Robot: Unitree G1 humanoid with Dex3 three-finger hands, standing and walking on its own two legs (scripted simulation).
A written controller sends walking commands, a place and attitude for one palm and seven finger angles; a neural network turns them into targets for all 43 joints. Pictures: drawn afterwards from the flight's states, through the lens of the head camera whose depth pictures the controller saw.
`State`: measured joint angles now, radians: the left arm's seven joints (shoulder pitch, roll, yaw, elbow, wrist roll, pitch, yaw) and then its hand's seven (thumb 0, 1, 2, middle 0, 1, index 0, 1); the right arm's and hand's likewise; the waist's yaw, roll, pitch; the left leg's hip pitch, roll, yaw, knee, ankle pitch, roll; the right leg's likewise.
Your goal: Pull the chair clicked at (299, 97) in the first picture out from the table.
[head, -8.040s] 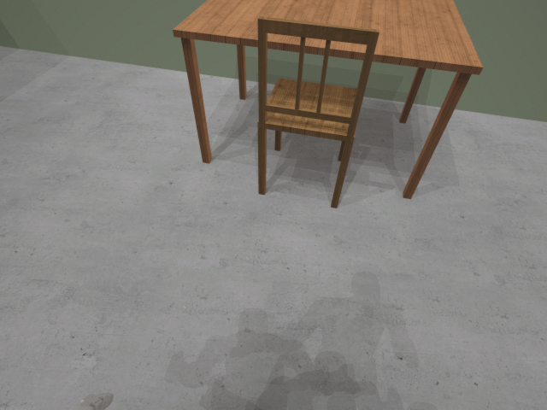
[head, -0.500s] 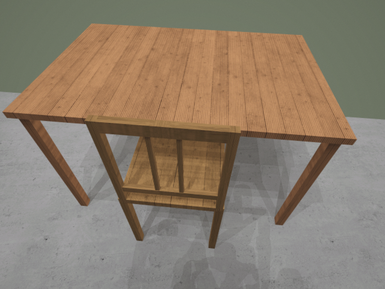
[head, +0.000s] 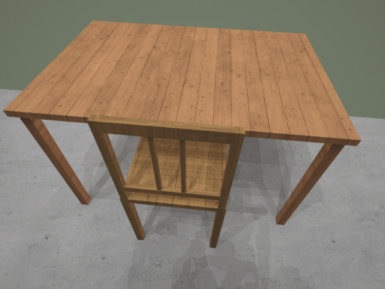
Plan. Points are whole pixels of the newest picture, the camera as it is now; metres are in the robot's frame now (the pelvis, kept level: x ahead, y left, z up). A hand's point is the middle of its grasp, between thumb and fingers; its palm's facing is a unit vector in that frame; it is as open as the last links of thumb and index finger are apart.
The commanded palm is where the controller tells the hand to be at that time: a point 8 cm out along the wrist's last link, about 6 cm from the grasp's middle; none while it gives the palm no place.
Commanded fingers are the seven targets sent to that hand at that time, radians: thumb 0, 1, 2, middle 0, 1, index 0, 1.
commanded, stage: look again from close up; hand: left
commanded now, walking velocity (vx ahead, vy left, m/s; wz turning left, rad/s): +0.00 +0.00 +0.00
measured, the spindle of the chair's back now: (155, 165) +0.48 +0.15 -0.11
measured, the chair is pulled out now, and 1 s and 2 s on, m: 0.00 0.00 0.00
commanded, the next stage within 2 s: raise the hand toward the chair's back in 0.50 s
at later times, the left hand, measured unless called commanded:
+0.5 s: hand out of the picture -0.03 +0.16 -0.18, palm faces +0.05 -0.98 -0.17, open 7.4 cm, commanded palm none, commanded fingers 0.00 0.90 0.90 -0.20 -0.30 -0.20 -0.30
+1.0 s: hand (137, 269) +0.17 +0.13 -0.04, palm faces -0.09 -0.99 +0.06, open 8.9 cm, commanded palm +0.12 +0.22 -0.07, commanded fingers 0.00 0.41 0.69 -0.15 -0.22 -0.15 -0.22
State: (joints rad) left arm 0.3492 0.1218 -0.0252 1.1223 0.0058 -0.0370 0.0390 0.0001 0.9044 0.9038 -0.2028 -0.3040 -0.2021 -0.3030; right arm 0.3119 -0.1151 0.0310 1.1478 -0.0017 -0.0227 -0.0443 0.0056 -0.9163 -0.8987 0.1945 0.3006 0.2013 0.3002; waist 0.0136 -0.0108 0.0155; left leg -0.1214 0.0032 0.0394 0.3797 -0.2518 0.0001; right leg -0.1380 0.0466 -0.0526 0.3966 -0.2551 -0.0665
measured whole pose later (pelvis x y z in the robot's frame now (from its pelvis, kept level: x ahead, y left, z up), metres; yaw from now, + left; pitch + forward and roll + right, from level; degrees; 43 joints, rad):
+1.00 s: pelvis -0.04 +0.00 -0.07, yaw +0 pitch +11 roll +2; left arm 0.33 0.11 0.02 0.21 -0.16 -0.56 -0.25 0.01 0.65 0.79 -0.18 -0.26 -0.18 -0.26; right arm 0.13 -0.27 -0.07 0.55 0.00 -0.25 0.01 0.01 -0.91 -0.90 0.19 0.30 0.20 0.30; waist -0.02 -0.07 -0.14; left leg -0.71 0.00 0.05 0.98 -0.46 0.01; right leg -0.73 0.01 -0.06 1.01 -0.47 -0.07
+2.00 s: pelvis -0.04 +0.04 -0.08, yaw +2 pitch +16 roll -3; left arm 0.30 0.27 0.16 0.08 -0.24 -0.39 -0.27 -0.01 -0.46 0.32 -0.07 -0.09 -0.07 -0.09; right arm 0.19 -0.24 0.03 0.49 0.03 -0.19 -0.04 0.01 -0.91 -0.90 0.20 0.30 0.21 0.30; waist -0.01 0.03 -0.12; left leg -0.87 -0.01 0.00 1.12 -0.52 0.06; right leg -0.83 0.00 -0.12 1.04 -0.49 -0.03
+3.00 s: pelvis -0.05 +0.03 -0.08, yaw +2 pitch +15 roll -3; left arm 0.21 0.26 0.16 0.16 -0.27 -0.40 -0.33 -0.01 -0.50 0.30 -0.06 -0.08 -0.06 -0.08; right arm 0.23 -0.26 0.03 0.53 0.03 -0.23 -0.04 0.01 -0.91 -0.90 0.20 0.30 0.21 0.30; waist -0.02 0.04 -0.11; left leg -0.87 -0.01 -0.01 1.10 -0.50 0.05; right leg -0.83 0.00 -0.12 1.04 -0.48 -0.03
